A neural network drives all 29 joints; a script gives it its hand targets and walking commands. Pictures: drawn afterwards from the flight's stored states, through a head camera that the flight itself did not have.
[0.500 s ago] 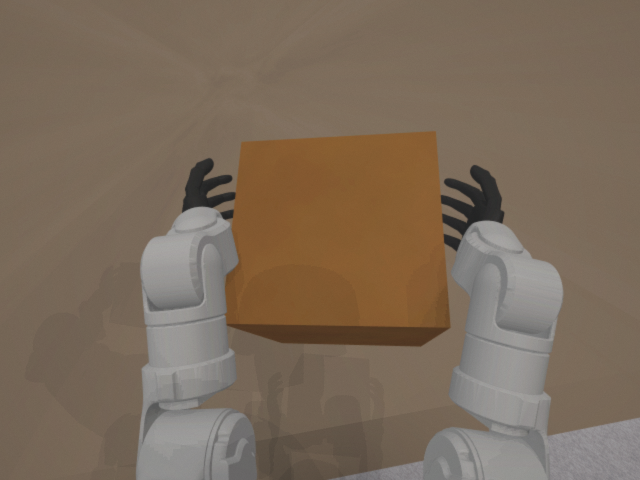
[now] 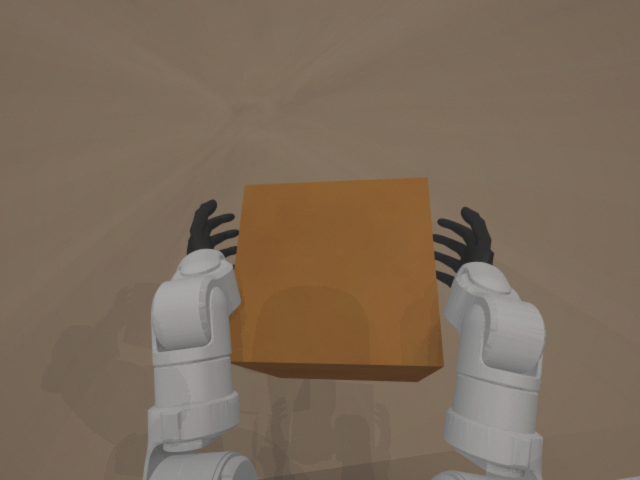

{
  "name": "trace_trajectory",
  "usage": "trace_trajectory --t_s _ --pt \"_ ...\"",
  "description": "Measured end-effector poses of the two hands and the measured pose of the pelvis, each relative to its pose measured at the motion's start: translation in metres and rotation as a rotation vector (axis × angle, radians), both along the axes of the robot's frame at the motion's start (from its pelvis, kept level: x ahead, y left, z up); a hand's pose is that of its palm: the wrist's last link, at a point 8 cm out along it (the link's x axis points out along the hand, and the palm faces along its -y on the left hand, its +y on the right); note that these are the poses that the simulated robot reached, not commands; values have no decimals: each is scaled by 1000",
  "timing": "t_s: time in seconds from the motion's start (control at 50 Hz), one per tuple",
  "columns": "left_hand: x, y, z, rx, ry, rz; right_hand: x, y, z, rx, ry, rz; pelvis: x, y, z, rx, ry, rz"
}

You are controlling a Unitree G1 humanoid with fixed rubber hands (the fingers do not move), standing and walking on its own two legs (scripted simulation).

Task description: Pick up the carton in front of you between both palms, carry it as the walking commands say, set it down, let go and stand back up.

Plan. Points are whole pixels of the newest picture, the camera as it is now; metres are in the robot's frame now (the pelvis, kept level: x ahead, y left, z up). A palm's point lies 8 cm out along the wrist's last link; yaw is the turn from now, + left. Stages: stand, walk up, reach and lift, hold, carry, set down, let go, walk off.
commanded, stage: carry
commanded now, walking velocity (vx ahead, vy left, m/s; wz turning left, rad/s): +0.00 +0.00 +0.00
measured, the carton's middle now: (341, 295) +0.36 +0.00 +0.01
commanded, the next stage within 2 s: none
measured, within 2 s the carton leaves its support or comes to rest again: neither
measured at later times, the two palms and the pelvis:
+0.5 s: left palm (215, 286) +0.31 +0.14 +0.11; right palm (495, 303) +0.30 -0.16 +0.11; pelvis -0.02 -0.01 -0.01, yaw -1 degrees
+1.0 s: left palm (202, 311) +0.27 +0.14 +0.12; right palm (506, 330) +0.26 -0.16 +0.12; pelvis -0.06 -0.01 +0.00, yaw -1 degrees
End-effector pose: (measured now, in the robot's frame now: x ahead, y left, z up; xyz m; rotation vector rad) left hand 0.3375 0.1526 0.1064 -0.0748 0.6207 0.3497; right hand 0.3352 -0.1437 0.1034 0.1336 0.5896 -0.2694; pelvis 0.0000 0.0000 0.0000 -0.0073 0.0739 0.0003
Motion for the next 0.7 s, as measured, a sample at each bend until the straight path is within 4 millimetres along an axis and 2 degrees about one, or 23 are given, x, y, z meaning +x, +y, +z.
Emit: trace_trajectory --t_s 0.12,0.28,0.5,0.7 --pt "3 -2 9 18 -28 -10 -1 -2 12 -18 -25 -10 3 -1 -2 3 -5 -5" --pt "-4 -8 10 23 -11 -17 -9 -8 9 -13 -5 -9 -2 -6 -4 1 -19 -7" --pt "-31 -17 3 16 11 -23 -38 -16 3 -5 17 -16 -24 -12 -6 3 -49 -11" --pt "-46 -19 12 29 -9 -24 -54 -19 13 -16 1 -15 -39 -15 -5 6 -59 -13"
